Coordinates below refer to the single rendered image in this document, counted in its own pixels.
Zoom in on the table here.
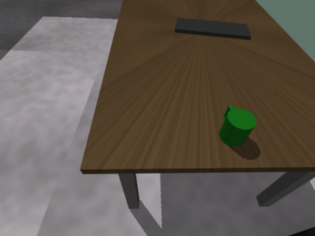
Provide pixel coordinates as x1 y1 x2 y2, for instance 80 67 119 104
80 0 315 209

